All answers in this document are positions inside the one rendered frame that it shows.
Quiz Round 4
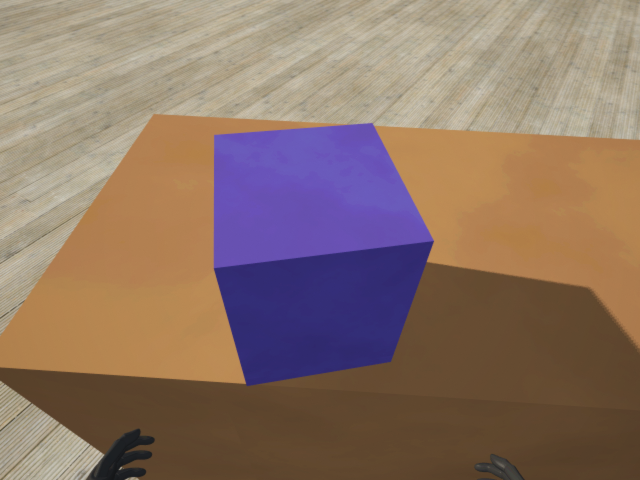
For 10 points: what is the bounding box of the carton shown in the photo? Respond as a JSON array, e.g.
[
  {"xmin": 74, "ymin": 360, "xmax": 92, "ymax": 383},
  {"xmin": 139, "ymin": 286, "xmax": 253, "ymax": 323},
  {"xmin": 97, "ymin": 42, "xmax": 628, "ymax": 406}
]
[{"xmin": 214, "ymin": 123, "xmax": 434, "ymax": 386}]

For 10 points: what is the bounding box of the robot left hand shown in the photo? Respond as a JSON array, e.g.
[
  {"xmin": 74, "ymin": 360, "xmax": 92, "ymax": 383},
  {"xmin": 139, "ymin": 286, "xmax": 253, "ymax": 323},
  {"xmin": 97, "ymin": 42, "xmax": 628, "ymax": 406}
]
[{"xmin": 86, "ymin": 429, "xmax": 155, "ymax": 480}]

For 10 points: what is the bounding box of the pedestal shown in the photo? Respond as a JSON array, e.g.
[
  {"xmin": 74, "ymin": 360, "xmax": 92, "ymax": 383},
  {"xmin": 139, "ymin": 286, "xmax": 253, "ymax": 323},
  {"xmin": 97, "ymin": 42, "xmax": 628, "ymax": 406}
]
[{"xmin": 0, "ymin": 114, "xmax": 640, "ymax": 480}]

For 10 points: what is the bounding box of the robot right hand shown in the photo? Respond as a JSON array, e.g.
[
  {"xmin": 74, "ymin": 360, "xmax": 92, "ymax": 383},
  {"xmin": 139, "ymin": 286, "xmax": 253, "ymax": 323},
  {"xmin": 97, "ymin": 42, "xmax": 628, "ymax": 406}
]
[{"xmin": 474, "ymin": 454, "xmax": 524, "ymax": 480}]

